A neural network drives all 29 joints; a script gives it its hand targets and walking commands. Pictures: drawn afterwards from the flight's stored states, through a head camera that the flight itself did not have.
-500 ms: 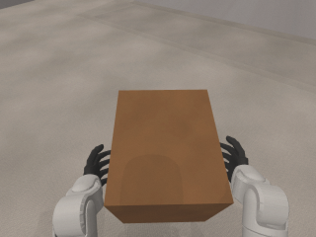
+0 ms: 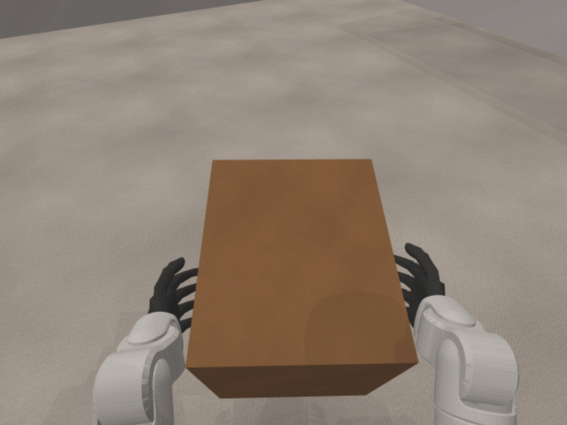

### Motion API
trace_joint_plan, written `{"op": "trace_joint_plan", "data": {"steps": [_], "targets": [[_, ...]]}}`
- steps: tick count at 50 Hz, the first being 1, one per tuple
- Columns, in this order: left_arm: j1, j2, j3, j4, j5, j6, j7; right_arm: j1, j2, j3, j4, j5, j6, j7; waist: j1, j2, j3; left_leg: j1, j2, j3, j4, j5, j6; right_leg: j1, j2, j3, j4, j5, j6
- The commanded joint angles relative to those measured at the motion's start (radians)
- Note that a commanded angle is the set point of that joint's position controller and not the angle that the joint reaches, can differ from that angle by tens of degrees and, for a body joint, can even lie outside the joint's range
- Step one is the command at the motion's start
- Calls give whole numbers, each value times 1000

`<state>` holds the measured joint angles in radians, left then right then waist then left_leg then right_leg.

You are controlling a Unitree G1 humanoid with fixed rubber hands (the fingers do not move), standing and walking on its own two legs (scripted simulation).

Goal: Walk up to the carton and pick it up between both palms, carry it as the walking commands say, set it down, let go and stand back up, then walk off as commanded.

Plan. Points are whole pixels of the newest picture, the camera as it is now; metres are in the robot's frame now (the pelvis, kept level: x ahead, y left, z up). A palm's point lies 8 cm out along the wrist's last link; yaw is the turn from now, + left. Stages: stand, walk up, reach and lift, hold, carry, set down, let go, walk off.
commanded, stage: carry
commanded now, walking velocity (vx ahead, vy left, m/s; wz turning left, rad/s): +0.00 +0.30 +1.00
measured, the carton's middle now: (292, 283) +0.32 +0.00 +0.05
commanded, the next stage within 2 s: none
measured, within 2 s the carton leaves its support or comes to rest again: neither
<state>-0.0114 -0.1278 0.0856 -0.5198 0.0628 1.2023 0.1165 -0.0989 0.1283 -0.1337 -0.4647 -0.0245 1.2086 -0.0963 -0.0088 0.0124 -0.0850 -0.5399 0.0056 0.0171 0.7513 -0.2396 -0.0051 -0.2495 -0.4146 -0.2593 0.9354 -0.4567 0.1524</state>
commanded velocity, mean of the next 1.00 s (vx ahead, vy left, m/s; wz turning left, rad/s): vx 0.08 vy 0.06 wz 0.28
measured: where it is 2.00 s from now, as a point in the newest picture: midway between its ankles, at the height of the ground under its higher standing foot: outside the picture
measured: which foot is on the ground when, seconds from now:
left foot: down 0.00-0.24, up 0.26-0.44, down 0.46-1.00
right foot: up 0.00-0.22, down 0.24-0.46, up 0.48-1.00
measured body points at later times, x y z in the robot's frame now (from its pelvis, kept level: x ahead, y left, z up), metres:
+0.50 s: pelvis +0.00 +0.23 +0.00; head -0.01 +0.22 +0.45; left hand +0.15 +0.49 +0.09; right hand +0.31 +0.20 +0.09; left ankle +0.00 +0.37 -0.70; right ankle -0.02 +0.01 -0.67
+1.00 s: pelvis -0.10 +0.31 +0.04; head -0.13 +0.32 +0.49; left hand +0.04 +0.58 +0.13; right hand +0.21 +0.30 +0.15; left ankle +0.00 +0.37 -0.70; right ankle -0.06 +0.14 -0.63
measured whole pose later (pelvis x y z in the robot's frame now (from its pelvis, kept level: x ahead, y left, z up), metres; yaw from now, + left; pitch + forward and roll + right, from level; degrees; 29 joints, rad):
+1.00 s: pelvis -0.10 +0.31 +0.04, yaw +27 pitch +4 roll -5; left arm 0.00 -0.13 0.10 -0.53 0.06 1.20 0.13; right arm -0.09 0.13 -0.12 -0.41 -0.02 1.16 -0.09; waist -0.01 0.03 -0.15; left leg -0.40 -0.07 0.00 0.31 0.01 0.07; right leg -0.41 -0.06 -0.12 0.91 -0.56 0.12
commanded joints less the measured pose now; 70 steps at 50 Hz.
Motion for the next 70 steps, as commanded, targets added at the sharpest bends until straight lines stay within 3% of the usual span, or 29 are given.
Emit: {"op": "trace_joint_plan", "data": {"steps": [1, 3, 10, 11, 12, 13, 14, 16, 21, 22, 24, 28, 37, 47, 49, 50, 51, 52, 53, 55, 56, 59, 61, 62, 63, 64, 65, 67, 70], "targets": [[-396, -759, -699, -76, -319, -13, -131, -328, 740, 666, -72, 263, -4, 124, -4, 276, -232, 350, 230, -471, -228, 1217, 233, -356, 285, 139, 497, -490, 31], [-450, -873, -745, -143, -381, -49, -142, -320, 820, 710, -124, 299, -28, 140, -7, 86, -254, 176, 136, -387, -328, 403, 183, -238, 296, 166, 296, -309, -14], [-385, -847, -710, -173, -340, -80, -143, -241, 874, 727, -136, 309, -58, 143, 12, 247, -432, 95, 5, -375, -399, 415, 12, 270, 374, 132, -393, -106, -106], [-375, -843, -676, -143, -316, -82, -144, -319, 891, 748, -157, 325, -56, 143, 43, -4, -385, -144, -76, -185, -284, 190, -50, 516, 194, 195, -651, 113, -141], [-386, -860, -672, -142, -324, -80, -146, -280, 877, 752, -148, 320, -47, 139, 17, -396, -389, -230, -96, -77, 156, -199, -14, 517, -194, 481, -630, 294, -205], [-352, -847, -647, -105, -326, -83, -153, -422, 852, 770, -225, 331, -53, 131, 7, -444, -310, -425, -34, -7, 401, -287, -26, 442, -379, 466, -543, 729, -286], [-443, -861, -672, -181, -350, -91, -150, -356, 873, 761, -169, 302, -49, 130, 5, -304, -297, -363, 47, -107, 519, -272, -20, 383, -312, 330, -436, 971, -314], [-403, -818, -660, -111, -336, -53, -142, -402, 792, 735, -171, 309, -32, 131, -4, -146, -140, -219, 73, -90, 421, -140, -27, 165, -169, 140, -455, 736, -207], [-403, -705, -657, -81, -308, 15, -112, -232, 696, 626, 47, 241, 23, 111, -12, -167, -176, 213, -90, 156, -61, -159, -1, 18, 37, -49, -137, 805, -118], [-344, -680, -633, -62, -288, 12, -104, -226, 703, 630, 24, 254, 20, 112, -35, -56, -233, 298, -61, 64, -212, 82, 17, -11, 92, -35, 30, 744, -81], [-389, -687, -630, -73, -279, 3, -106, -255, 715, 632, 31, 263, 6, 110, -9, 396, -275, 589, 264, -437, -199, 1368, 172, -403, 312, 15, 417, -261, 26], [-549, -902, -744, -181, -395, -67, -135, -390, 886, 689, -152, 322, -61, 130, -18, 89, -368, 459, 213, -294, -223, 823, 147, -294, 298, 152, 239, -291, -44], [-538, -846, -775, -206, -378, -81, -117, -210, 825, 637, -56, 253, -73, 128, -28, 102, -353, 451, 267, -440, -430, 368, 104, -287, 352, 188, 148, -84, -55], [-501, -702, -690, -95, -302, -15, -80, -229, 733, 606, 7, 237, -28, 111, -2, 174, -303, 498, 155, -297, -525, 423, -101, -162, 420, 122, -70, -80, -77], [-519, -717, -702, -90, -309, -3, -84, -273, 732, 592, -10, 237, -21, 114, 20, 318, -269, 335, 98, -219, -839, -176, -301, 61, 499, -18, -307, -150, -102], [-398, -694, -679, -49, -282, 2, -82, -218, 714, 605, 15, 206, -16, 109, 72, 400, -154, 119, 29, -55, -921, -99, -579, 294, 505, -142, -463, -181, -92], [-429, -686, -647, -60, -272, 5, -79, -304, 726, 610, -25, 227, -21, 107, 110, 323, -123, 127, -91, 89, -682, 2, -697, 384, 519, -277, -766, -90, -167], [-441, -687, -622, -38, -277, 8, -74, -189, 747, 617, 60, 220, -9, 100, 99, -129, -188, 318, -205, 154, 65, -10, -559, 262, 359, -105, -905, 99, -249], [-450, -694, -621, -57, -282, -4, -83, -279, 761, 663, -4, 273, -21, 108, 40, -361, -231, 264, -19, -61, 450, -185, -254, 148, 90, 284, -763, 84, -268], [-453, -721, -670, -20, -295, 0, -90, -358, 704, 617, -46, 247, -37, 108, -17, -190, 8, -26, 105, -183, 567, -256, -33, -128, -85, 404, -857, -334, -232], [-598, -806, -765, -156, -361, -19, -105, -360, 747, 577, -15, 222, -46, 104, -28, -197, 38, -8, 53, -87, 430, -160, -34, -121, -23, 160, -812, -312, -143], [-578, -716, -651, -66, -298, 14, -107, -425, 711, 638, 1, 253, 4, 113, -10, -212, -20, 214, 100, 109, 10, -158, -13, -86, 131, 53, -740, -185, -184], [-565, -757, -685, -128, -307, 6, -95, -438, 687, 635, -73, 284, -16, 110, -17, 42, -206, 399, -13, 203, -274, -288, 4, -65, 195, 7, -486, -184, -213], [-504, -730, -681, -87, -292, 17, -91, -358, 676, 626, -43, 276, -11, 112, -20, 111, -166, 441, -1, 107, -374, -383, 33, -140, 229, -26, -331, -122, -178], [-531, -732, -695, -133, -295, 9, -87, -336, 687, 624, -50, 288, -14, 123, -33, 368, -141, 507, 233, -318, -508, -569, 124, -369, 285, 1, -37, -59, -134], [-583, -756, -713, -181, -333, -12, -94, -296, 729, 612, 3, 277, -19, 127, -8, 384, -147, 531, 364, -603, -619, -622, 189, -473, 293, 187, 145, 37, -118], [-522, -758, -699, -119, -313, -10, -86, -281, 715, 609, -15, 265, -20, 124, 3, 304, -139, 502, 406, -619, -653, -629, 162, -519, 259, 286, 235, 108, -114], [-537, -776, -681, -85, -329, -15, -106, -418, 725, 641, -94, 299, -33, 120, -12, 114, -92, 435, 415, -521, -653, -449, 148, -538, 256, 290, 207, 102, -93], [-580, -831, -718, -66, -353, -22, -116, -300, 769, 627, -4, 272, -35, 129, -22, 141, -191, 505, 337, -378, -596, -228, 101, -479, 294, 247, 88, 147, -109]]}}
